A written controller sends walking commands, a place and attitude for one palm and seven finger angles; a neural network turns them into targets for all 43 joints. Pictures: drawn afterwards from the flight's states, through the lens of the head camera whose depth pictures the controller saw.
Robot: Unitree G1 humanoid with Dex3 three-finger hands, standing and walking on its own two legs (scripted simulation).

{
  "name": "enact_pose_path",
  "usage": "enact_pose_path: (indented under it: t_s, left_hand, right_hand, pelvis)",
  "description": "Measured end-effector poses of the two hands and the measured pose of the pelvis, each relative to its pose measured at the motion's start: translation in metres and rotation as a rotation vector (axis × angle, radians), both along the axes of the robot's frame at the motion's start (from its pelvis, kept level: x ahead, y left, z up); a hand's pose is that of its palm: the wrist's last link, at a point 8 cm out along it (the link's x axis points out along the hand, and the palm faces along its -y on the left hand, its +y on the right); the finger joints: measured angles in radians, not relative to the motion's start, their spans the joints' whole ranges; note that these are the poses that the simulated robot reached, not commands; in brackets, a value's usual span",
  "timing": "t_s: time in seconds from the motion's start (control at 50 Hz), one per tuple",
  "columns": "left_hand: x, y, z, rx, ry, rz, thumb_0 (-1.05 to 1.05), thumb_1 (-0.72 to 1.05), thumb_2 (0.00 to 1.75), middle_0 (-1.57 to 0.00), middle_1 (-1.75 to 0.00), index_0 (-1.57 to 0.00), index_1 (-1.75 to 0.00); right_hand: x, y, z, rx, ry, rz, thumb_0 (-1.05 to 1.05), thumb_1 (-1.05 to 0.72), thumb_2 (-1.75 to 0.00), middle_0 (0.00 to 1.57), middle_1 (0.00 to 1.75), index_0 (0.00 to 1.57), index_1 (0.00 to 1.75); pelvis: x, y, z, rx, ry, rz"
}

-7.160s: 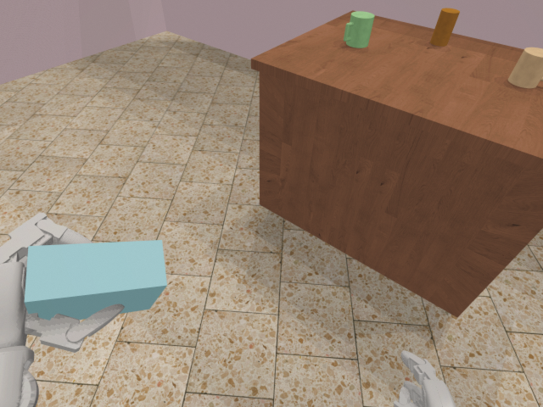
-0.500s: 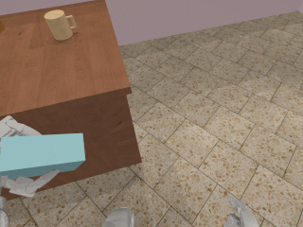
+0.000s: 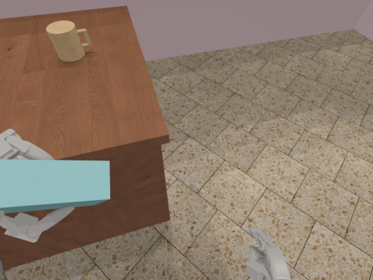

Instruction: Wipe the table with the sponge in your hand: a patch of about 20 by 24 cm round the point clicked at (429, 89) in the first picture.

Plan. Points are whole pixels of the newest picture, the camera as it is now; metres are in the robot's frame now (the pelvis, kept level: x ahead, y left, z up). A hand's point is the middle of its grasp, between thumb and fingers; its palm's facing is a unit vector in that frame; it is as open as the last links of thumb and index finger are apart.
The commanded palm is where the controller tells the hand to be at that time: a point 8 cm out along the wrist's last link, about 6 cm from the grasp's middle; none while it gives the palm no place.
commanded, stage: come to a stop and stand still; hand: left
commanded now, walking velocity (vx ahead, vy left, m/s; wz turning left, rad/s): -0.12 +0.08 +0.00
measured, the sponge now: (71, 186) +0.22 +0.19 +0.16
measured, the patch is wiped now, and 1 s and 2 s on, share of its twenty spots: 0.00 0.00 0.00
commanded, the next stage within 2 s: look again from close up in 1.18 s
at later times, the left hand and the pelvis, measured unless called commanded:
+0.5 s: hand (33, 228) +0.16 +0.21 +0.18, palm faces +0.43 -0.78 -0.45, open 9.8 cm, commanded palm +0.11 +0.25 +0.18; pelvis -0.04 -0.04 +0.01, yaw +2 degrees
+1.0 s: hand out of the picture +0.09 +0.23 +0.17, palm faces +0.44 -0.80 -0.40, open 9.8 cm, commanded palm +0.04 +0.27 +0.18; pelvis -0.11 -0.02 -0.01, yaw +4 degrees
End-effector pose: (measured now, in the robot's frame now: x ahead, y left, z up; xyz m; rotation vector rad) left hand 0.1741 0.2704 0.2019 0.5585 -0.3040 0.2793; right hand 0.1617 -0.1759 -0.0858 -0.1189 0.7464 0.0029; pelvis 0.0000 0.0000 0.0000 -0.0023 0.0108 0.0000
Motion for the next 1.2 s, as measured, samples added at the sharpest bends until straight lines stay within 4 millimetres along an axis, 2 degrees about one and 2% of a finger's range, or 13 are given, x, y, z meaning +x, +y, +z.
enact_pose_path:
  t_s: [0.06, 0.14, 0.28, 0.4, 0.5, 0.6, 0.72, 0.8, 0.92, 1.06, 1.2]
  left_hand:
    - [0.001, -0.007, -0.004, 0.022, 0.029, 0.051, 0.00, -0.47, 1.00, -0.80, -1.32, -0.78, -1.33]
    - [0.003, -0.020, -0.014, -0.023, 0.060, 0.098, 0.00, -0.47, 1.00, -0.80, -1.32, -0.78, -1.33]
    - [-0.005, -0.043, -0.013, -0.028, 0.083, 0.074, 0.00, -0.47, 1.00, -0.80, -1.32, -0.78, -1.33]
    - [-0.029, -0.040, 0.000, 0.006, 0.036, 0.075, 0.00, -0.47, 1.00, -0.80, -1.32, -0.78, -1.33]
    - [-0.058, -0.028, -0.003, -0.028, 0.008, 0.113, 0.00, -0.47, 1.00, -0.80, -1.32, -0.78, -1.33]
    - [-0.083, -0.015, -0.013, -0.074, -0.029, 0.122, 0.00, -0.47, 1.00, -0.80, -1.32, -0.78, -1.33]
    - [-0.100, -0.006, -0.017, -0.063, -0.029, 0.151, 0.00, -0.47, 1.00, -0.80, -1.32, -0.78, -1.33]
    - [-0.106, -0.010, -0.020, -0.058, -0.020, 0.158, 0.00, -0.47, 1.00, -0.80, -1.32, -0.78, -1.33]
    - [-0.115, -0.014, -0.021, -0.079, -0.018, 0.130, 0.00, -0.47, 1.00, -0.80, -1.32, -0.78, -1.33]
    - [-0.131, 0.003, -0.021, -0.076, -0.004, 0.123, 0.00, -0.47, 1.00, -0.80, -1.32, -0.78, -1.33]
    - [-0.138, 0.017, -0.024, -0.063, 0.001, 0.193, 0.00, -0.47, 1.00, -0.80, -1.32, -0.78, -1.33]
  right_hand:
    - [0.001, -0.013, -0.011, 0.018, 0.005, 0.001, 0.01, -0.90, -0.90, 0.21, 0.30, 0.21, 0.30]
    - [-0.003, -0.044, -0.020, -0.002, 0.031, -0.024, 0.01, -0.90, -0.90, 0.21, 0.30, 0.21, 0.30]
    - [-0.018, -0.100, -0.005, -0.106, 0.043, -0.114, 0.01, -0.90, -0.90, 0.21, 0.30, 0.21, 0.30]
    - [-0.035, -0.122, 0.008, -0.168, 0.033, -0.136, 0.01, -0.91, -0.90, 0.20, 0.30, 0.20, 0.30]
    - [-0.050, -0.115, 0.012, -0.188, 0.033, -0.109, 0.01, -0.91, -0.90, 0.20, 0.30, 0.20, 0.30]
    - [-0.066, -0.091, 0.009, -0.184, 0.024, -0.073, 0.01, -0.91, -0.90, 0.20, 0.30, 0.20, 0.30]
    - [-0.081, -0.055, 0.000, -0.090, -0.010, -0.027, 0.01, -0.90, -0.90, 0.20, 0.30, 0.20, 0.30]
    - [-0.089, -0.043, -0.012, -0.043, -0.002, 0.009, 0.01, -0.90, -0.90, 0.21, 0.30, 0.21, 0.30]
    - [-0.105, -0.047, -0.016, -0.070, 0.058, 0.019, 0.01, -0.90, -0.90, 0.21, 0.30, 0.21, 0.30]
    - [-0.124, -0.059, -0.001, -0.148, 0.062, -0.031, 0.01, -0.90, -0.90, 0.21, 0.30, 0.21, 0.30]
    - [-0.121, -0.060, -0.003, -0.134, 0.035, -0.038, 0.01, -0.90, -0.90, 0.21, 0.30, 0.21, 0.30]
  pelvis:
    - [0.001, -0.012, -0.005, 0.010, -0.012, -0.002]
    - [-0.001, -0.025, -0.005, 0.023, -0.010, 0.005]
    - [-0.012, -0.038, 0.004, 0.068, 0.002, 0.010]
    - [-0.028, -0.040, 0.007, 0.072, 0.006, 0.021]
    - [-0.045, -0.035, 0.007, 0.061, 0.001, 0.032]
    - [-0.063, -0.025, 0.000, 0.021, -0.024, 0.042]
    - [-0.079, -0.024, -0.004, 0.026, -0.051, 0.049]
    - [-0.086, -0.027, -0.009, 0.031, -0.058, 0.052]
    - [-0.098, -0.024, -0.006, 0.038, -0.047, 0.062]
    - [-0.110, -0.012, -0.001, 0.015, -0.048, 0.055]
    - [-0.109, -0.013, -0.003, 0.005, -0.029, 0.073]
